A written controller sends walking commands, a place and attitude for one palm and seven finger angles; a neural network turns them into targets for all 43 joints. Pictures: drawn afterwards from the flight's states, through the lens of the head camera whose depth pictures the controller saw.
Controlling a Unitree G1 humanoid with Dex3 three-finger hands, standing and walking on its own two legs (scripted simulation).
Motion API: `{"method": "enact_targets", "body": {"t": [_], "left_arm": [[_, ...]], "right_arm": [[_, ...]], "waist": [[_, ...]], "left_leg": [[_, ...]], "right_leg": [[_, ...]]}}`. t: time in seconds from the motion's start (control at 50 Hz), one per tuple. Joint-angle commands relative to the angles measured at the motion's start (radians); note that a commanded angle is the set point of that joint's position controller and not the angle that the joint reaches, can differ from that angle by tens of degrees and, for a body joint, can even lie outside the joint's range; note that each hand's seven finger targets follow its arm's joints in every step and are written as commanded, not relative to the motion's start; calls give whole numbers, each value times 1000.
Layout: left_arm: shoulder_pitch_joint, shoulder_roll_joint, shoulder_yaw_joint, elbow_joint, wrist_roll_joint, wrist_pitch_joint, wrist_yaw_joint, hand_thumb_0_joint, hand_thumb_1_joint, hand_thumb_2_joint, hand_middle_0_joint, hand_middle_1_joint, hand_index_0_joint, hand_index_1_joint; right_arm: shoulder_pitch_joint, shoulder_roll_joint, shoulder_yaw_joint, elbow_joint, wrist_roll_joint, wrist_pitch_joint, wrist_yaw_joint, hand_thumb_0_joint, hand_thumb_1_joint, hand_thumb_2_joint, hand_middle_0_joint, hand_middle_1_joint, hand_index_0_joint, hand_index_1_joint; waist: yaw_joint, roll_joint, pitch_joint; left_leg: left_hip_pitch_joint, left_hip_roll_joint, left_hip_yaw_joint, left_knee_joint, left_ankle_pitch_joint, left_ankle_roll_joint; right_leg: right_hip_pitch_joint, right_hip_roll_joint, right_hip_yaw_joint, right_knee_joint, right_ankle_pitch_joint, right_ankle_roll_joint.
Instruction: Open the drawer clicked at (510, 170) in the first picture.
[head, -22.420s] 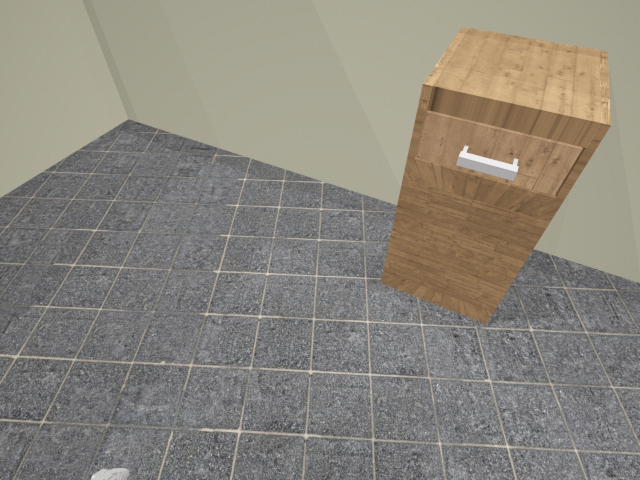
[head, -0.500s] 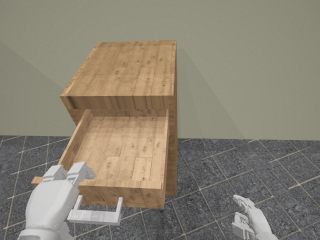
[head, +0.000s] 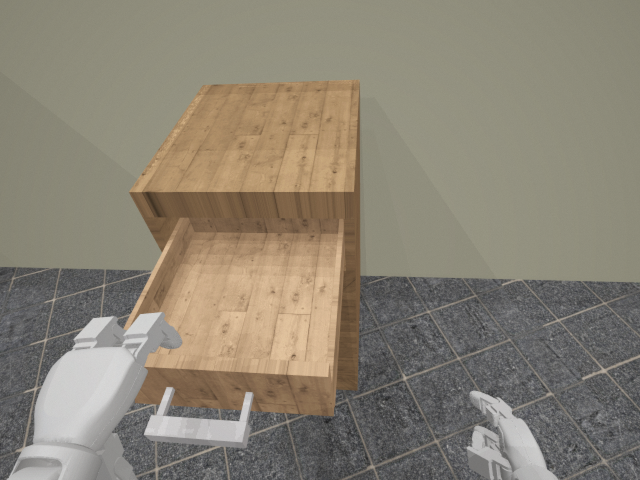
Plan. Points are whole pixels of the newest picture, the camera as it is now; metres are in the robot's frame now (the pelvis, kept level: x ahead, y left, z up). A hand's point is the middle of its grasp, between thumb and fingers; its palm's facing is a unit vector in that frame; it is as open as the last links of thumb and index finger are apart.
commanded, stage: draw the hand back to the body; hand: left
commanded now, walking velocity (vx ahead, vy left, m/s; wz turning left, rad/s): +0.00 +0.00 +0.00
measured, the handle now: (203, 414) +0.21 +0.22 -0.08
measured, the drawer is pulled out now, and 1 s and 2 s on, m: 0.30 0.30 0.30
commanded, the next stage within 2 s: step back with the hand held close in 1.12 s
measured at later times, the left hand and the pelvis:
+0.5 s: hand (129, 344) +0.20 +0.22 +0.15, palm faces +0.33 -0.86 -0.38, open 12.3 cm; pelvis +0.02 -0.01 +0.01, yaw +1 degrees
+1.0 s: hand (123, 335) +0.20 +0.22 +0.17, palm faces +0.39 -0.83 -0.40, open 8.0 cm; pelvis +0.02 -0.02 +0.02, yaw +1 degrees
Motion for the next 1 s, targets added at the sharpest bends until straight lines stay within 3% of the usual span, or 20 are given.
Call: {"method": "enact_targets", "body": {"t": [0.0, 0.08, 0.1, 0.12, 0.14, 0.16, 0.18, 0.26, 0.28, 0.3, 0.36, 0.38, 0.48, 0.54, 0.68, 0.76, 0.82, 0.88, 0.9, 0.98], "left_arm": [[-66, 185, 184, -198, -12, -19, 52, 0, -500, 300, -300, -1200, -300, -1200], [-37, 158, 160, -198, -38, -21, 40, 0, -500, 300, -300, -1200, -300, -1200], [-57, 199, 200, -194, -36, -25, 35, 0, -500, 300, -300, -1200, -300, -1200], [-48, -216, 93, -142, -774, -57, 5, 0, -465, 315, -298, -1178, -298, -1178], [-40, -71, 176, -154, -806, -90, 1, 0, -430, 330, -295, -1155, -295, -1155], [-22, -20, 249, -175, -870, -111, 2, 0, -395, 345, -292, -1133, -292, -1133], [-52, -44, 210, -236, -893, -131, 3, 0, -360, 360, -290, -1110, -290, -1110], [-82, 25, 280, -294, -909, -163, 19, 0, -220, 420, -280, -1020, -280, -1020], [-55, -30, 240, -262, -921, -159, 14, 0, -185, 435, -277, -997, -277, -997], [-76, -9, 265, -268, -922, -164, 11, 0, -150, 450, -275, -975, -275, -975], [-43, 0, 307, -233, -932, -165, -1, 0, -45, 495, -268, -908, -268, -908], [-12, -40, 278, -205, -942, -162, -8, 0, -10, 510, -265, -885, -265, -885], [-16, -44, 281, -223, -951, -158, -24, 0, 165, 585, -252, -772, -252, -772], [-43, 2, 324, -266, -951, -161, -20, 0, 270, 630, -245, -705, -245, -705], [-64, 1, 344, -241, -956, -161, -14, 0, 515, 735, -228, -548, -228, -548], [-94, 36, 381, -248, -958, -166, -12, 0, 655, 795, -218, -458, -218, -458], [-64, -4, 359, -201, -965, -162, -18, 0, 760, 840, -210, -390, -210, -390], [-66, -17, 345, -188, -966, -158, -23, 0, 865, 885, -202, -322, -202, -322], [-79, 19, 373, -209, -966, -160, -22, 0, 900, 900, -200, -300, -200, -300], [-85, 1, 353, -206, -967, -160, -24, 0, 900, 900, -200, -300, -200, -300]], "right_arm": [[-160, -84, -38, -175, 7, -62, -8, 0, -900, -900, 200, 300, 200, 300], [-153, -83, -41, -179, 11, -68, -12, 0, -900, -900, 200, 300, 200, 300], [-158, -90, -39, -169, 10, -68, -12, 0, -900, -900, 200, 300, 200, 300], [-90, -23, -29, -198, 27, -126, -38, 0, -900, -900, 200, 300, 200, 300], [-92, -61, -26, -191, 26, -165, -59, 0, -900, -900, 200, 300, 200, 300], [-117, -63, -15, -176, 20, -180, -84, 0, -900, -900, 200, 300, 200, 300], [-110, -58, -10, -174, 18, -197, -99, 0, -900, -900, 200, 300, 200, 300], [-102, -63, -1, -122, 4, -263, -112, 0, -900, -900, 200, 300, 200, 300], [-94, -51, 0, -113, 5, -266, -111, 0, -900, -900, 200, 300, 200, 300], [-93, -59, 1, -110, 6, -272, -105, 0, -900, -900, 200, 300, 200, 300], [-101, -58, -9, -88, 3, -271, -99, 0, -900, -900, 200, 300, 200, 300], [-96, -54, -11, -86, 6, -264, -97, 0, -900, -900, 200, 300, 200, 300], [-102, -68, -24, -82, 9, -253, -90, 0, -900, -900, 200, 300, 200, 300], [-104, -76, -30, -85, 9, -251, -91, 0, -900, -900, 200, 300, 200, 300], [-113, -68, -34, -71, 13, -238, -100, 0, -900, -900, 200, 300, 200, 300], [-110, -74, -35, -67, 12, -239, -100, 0, -900, -900, 200, 300, 200, 300], [-117, -71, -38, -67, 13, -231, -98, 0, -900, -900, 200, 300, 200, 300], [-120, -68, -39, -66, 14, -226, -97, 0, -900, -900, 200, 300, 200, 300], [-117, -76, -39, -71, 13, -226, -95, 0, -900, -900, 200, 300, 200, 300], [-123, -67, -37, -70, 12, -222, -99, 0, -900, -900, 200, 300, 200, 300]], "waist": [[4, -58, -77], [-4, -54, -59], [2, -72, -78], [-114, -121, 7], [-78, -151, -21], [-56, -190, -18], [-65, -142, 0], [-40, -15, 26], [-54, -19, 59], [-46, -7, 49], [-37, -18, 44], [-48, -48, 54], [-53, -63, 16], [-43, -86, -37], [-53, -48, 21], [-44, -48, -11], [-49, -96, 20], [-53, -70, 38], [-43, -85, 0], [-51, -67, 32]], "left_leg": [[231, 5, -64, -70, 170, 7], [231, 4, -65, -72, 176, 10], [237, 5, -68, -78, 181, 7], [353, 27, -74, -116, 108, 27], [356, 41, -87, -149, 69, 20], [344, 31, -88, -168, 81, 17], [330, 27, -76, -179, 99, 13], [333, 15, -76, -203, 175, -1], [313, 19, -78, -215, 161, -6], [321, 19, -81, -224, 172, -9], [334, 15, -70, -230, 226, -12], [327, 21, -69, -229, 231, -11], [363, 23, -61, -229, 296, -7], [382, 19, -61, -227, 320, -6], [375, 11, -49, -228, 292, -6], [394, 7, -48, -232, 308, -7], [383, 10, -45, -231, 303, -3], [382, 9, -38, -231, 299, -3], [391, 7, -44, -233, 314, -2], [390, 6, -38, -230, 298, -2]], "right_leg": [[-153, -16, 25, -150, 152, -8], [-149, -14, 19, -153, 166, -5], [-139, -19, 22, -156, 174, -3], [-67, -4, -15, -165, 172, -10], [-60, -11, -7, -169, 124, -6], [-38, -15, -8, -200, 125, 0], [-19, -23, -3, -210, 144, 2], [8, -37, 8, -266, 202, -7], [15, -39, 0, -260, 192, -7], [24, -39, -1, -269, 201, -11], [53, -35, -1, -290, 258, -11], [59, -34, -7, -279, 267, -8], [81, -34, -6, -282, 341, -1], [100, -39, -3, -281, 372, 2], [80, -41, 2, -303, 361, 4], [94, -43, 7, -311, 377, 4], [90, -42, 3, -308, 389, 9], [82, -43, 8, -316, 392, 11], [98, -46, 11, -314, 411, 11], [82, -45, 14, -324, 397, 11]]}}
